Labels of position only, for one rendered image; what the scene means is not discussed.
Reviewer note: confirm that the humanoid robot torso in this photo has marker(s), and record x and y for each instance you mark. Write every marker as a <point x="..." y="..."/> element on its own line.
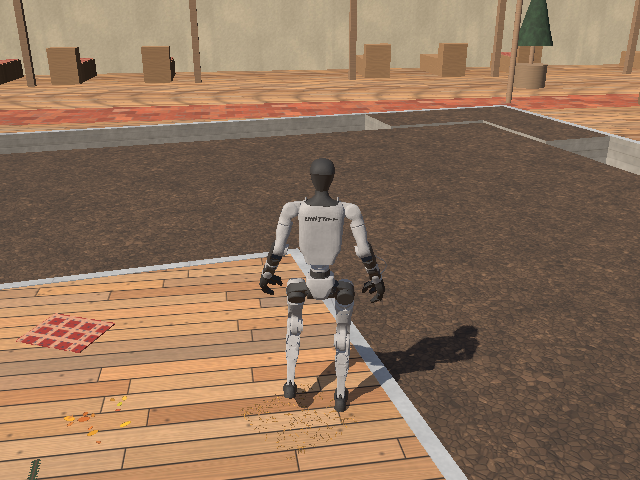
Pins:
<point x="320" y="240"/>

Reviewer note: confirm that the right robot forearm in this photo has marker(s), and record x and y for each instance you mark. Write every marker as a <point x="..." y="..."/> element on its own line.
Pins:
<point x="371" y="266"/>

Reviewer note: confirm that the robot left hand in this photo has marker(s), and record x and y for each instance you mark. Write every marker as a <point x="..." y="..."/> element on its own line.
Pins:
<point x="273" y="280"/>

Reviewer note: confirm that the left robot forearm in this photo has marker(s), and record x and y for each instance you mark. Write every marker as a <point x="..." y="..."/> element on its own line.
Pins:
<point x="271" y="264"/>

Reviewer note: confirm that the right robot upper arm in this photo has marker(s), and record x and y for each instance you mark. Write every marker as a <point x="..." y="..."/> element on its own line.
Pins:
<point x="352" y="212"/>

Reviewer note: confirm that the robot right hand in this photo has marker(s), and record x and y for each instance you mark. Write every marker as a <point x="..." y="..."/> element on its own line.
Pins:
<point x="379" y="287"/>

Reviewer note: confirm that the robot right foot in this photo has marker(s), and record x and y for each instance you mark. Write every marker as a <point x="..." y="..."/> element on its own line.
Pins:
<point x="340" y="404"/>

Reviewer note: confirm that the left robot upper arm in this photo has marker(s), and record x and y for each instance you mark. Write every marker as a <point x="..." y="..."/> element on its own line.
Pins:
<point x="289" y="211"/>

